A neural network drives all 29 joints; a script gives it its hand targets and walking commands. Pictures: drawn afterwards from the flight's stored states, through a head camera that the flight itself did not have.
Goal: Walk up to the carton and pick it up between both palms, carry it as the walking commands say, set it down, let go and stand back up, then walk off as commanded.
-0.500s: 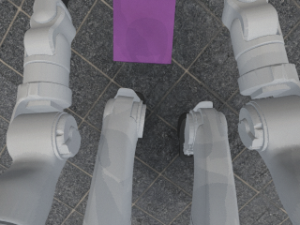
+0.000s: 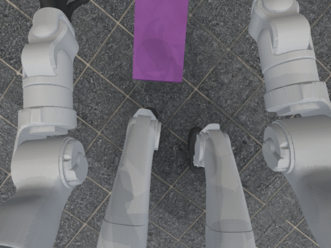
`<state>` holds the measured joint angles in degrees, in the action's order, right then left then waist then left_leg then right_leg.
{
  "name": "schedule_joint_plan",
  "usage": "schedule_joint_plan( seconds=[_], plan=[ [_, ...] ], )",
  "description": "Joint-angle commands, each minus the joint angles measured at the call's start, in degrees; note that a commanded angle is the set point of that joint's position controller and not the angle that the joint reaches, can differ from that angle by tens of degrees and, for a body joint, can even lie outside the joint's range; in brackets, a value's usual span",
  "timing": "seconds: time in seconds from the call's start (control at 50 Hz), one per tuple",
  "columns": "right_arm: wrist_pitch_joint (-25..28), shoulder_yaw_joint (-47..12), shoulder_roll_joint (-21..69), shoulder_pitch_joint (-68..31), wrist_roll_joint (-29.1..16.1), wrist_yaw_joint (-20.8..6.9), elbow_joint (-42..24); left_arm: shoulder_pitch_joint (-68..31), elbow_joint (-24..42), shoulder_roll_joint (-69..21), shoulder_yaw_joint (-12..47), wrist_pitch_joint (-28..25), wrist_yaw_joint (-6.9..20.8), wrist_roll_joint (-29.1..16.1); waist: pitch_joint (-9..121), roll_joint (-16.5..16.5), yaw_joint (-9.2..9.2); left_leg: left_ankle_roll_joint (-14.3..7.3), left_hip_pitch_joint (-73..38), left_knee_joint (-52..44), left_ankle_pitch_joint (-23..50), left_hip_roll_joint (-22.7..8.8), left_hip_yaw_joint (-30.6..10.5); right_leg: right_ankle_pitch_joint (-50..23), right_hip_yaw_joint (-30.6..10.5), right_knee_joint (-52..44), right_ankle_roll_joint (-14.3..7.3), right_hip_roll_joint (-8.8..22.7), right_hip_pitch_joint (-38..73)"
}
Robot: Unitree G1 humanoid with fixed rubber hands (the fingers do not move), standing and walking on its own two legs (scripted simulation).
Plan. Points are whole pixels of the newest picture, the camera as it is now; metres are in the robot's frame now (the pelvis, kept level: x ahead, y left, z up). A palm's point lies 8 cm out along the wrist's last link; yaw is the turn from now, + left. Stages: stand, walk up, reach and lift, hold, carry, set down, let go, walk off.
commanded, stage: set down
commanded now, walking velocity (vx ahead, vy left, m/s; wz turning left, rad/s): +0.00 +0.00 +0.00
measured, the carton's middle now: (160, 42) +0.53 +0.10 -0.50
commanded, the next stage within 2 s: let go in 0.20 s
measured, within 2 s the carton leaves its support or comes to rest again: neither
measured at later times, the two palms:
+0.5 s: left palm out of the picture +0.47 +0.27 -0.02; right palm out of the picture +0.55 -0.11 +0.00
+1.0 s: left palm out of the picture +0.31 +0.24 +0.08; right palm out of the picture +0.37 -0.21 +0.08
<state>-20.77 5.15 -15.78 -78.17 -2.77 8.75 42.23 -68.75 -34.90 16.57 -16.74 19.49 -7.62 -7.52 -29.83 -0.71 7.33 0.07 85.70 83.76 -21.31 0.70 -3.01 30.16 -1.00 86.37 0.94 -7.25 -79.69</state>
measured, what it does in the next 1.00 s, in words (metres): rises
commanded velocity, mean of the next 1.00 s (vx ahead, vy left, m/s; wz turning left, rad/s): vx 0.00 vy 0.00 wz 0.00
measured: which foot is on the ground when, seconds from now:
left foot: down 0.00-1.00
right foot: down 0.00-1.00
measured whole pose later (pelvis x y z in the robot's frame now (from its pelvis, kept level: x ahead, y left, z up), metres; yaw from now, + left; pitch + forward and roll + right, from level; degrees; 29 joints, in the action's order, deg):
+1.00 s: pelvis +0.13 -0.01 +0.17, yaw +4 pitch +16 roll -1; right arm -1.4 4.8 -8.5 -0.8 0.2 1.9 32.7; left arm 4.8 -28.8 10.7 -4.6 1.0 4.2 1.6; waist 2.3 0.8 1.9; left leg 0.1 36.5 34.5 -13.7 0.7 -4.6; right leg 18.8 -1.1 32.2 -1.6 -4.2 -29.0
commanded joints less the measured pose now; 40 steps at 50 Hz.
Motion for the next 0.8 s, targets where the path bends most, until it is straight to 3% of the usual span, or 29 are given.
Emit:
schedule_joint_plan(
  seconds=[0.0,0.1,0.16,0.22,0.26,0.36,0.4,0.46,0.5,0.54,0.62,0.68,0.78],
  plan=[
    [1.3,2.8,-11.2,-14.4,-4.7,-1.4,-9.6,-16.8,14.4,8.0,1.3,-1.3,-0.3,1.6,116.9,4.9,0.68,1.8,-62.2,-12.8,23.6,2.6,2.5,-8.6,3.4,-16.7,-0.5,0.4,10.8],
    [1.2,4.0,-11.4,-12.9,-3.3,-2.1,-6.3,-16.6,12.5,6.9,2.2,-1.0,-0.3,2.0,114.0,5.6,-0.61,2.0,-66.0,-19.3,21.4,2.2,2.3,-7.8,3.1,-23.0,-0.5,0.7,14.4],
    [3.0,5.4,-8.9,-10.6,-0.8,-3.2,-0.2,-14.8,4.6,3.1,1.3,-2.7,0.5,3.8,103.4,5.6,-1.73,2.2,-63.3,-21.7,20.3,1.8,1.7,-6.7,3.3,-25.9,-0.6,1.4,12.2],
    [5.9,7.0,-6.0,-7.7,2.7,-4.0,4.5,-11.8,-3.2,0.8,-0.9,-5.8,2.1,7.2,91.6,4.0,-1.78,2.2,-58.1,-23.5,20.8,1.6,1.7,-6.9,3.2,-28.0,0.0,1.8,9.5],
    [7.8,7.6,-3.4,-5.1,4.2,-4.5,5.9,-9.4,-5.5,0.5,-2.7,-8.0,3.1,10.0,85.1,3.1,-1.31,2.0,-54.5,-24.9,20.3,1.6,2.3,-7.7,2.8,-29.2,0.4,2.0,8.8],
    [10.5,9.3,2.0,4.5,7.6,-4.0,8.9,0.6,-9.9,-0.8,-5.0,-11.3,6.4,14.7,73.8,0.5,-2.31,1.4,-47.6,-29.9,21.6,1.5,3.6,-13.9,0.6,-35.0,1.5,3.1,13.9],
    [11.3,8.8,4.0,11.8,8.5,-3.3,8.1,7.4,-8.7,-0.6,-4.6,-12.1,7.9,15.7,76.1,0.4,-2.06,1.2,-49.6,-31.3,25.7,1.6,3.7,-18.6,-0.5,-37.0,1.8,3.4,18.3],
    [13.0,8.0,6.0,24.9,9.6,-1.7,-1.3,20.4,1.6,0.1,-1.2,-13.7,9.5,16.6,89.2,2.6,-1.97,0.7,-62.9,-32.3,38.7,1.3,2.1,-29.0,-1.6,-38.6,1.9,3.1,25.6],
    [14.2,6.7,4.7,27.1,9.2,-1.3,-10.0,22.8,9.6,0.7,1.5,-14.6,10.5,15.5,91.7,5.2,-3.16,-0.1,-70.9,-32.6,46.8,0.7,0.2,-32.2,-2.2,-40.2,1.3,2.7,24.4],
    [14.6,5.2,3.9,30.6,8.2,-1.7,-13.5,25.4,12.3,0.1,4.5,-14.7,11.3,13.6,88.0,7.1,-4.37,-0.6,-76.3,-33.4,52.0,0.1,-1.7,-31.7,-2.1,-42.4,1.0,2.6,20.5],
    [16.1,3.7,4.5,40.3,6.1,-3.1,-17.6,34.8,13.6,-0.4,7.7,-16.1,12.3,10.2,84.7,8.0,-5.79,-0.2,-84.4,-36.1,55.7,-0.6,-3.1,-31.0,-1.5,-46.4,0.7,3.2,22.3],
    [17.4,3.4,4.8,49.7,6.0,-4.0,-15.9,43.3,12.9,-0.8,8.9,-17.3,11.9,9.5,78.5,8.8,-6.02,0.3,-90.6,-38.0,58.9,-1.8,-4.3,-28.3,-0.8,-49.7,0.7,3.4,19.6],
    [19.7,1.9,4.9,64.8,5.8,-5.9,-13.0,57.8,12.3,-1.0,9.6,-19.5,11.4,9.8,68.2,7.1,-6.19,0.6,-86.8,-43.9,52.5,-1.6,-3.5,-29.6,-0.8,-54.1,0.3,4.3,31.2]
  ],
)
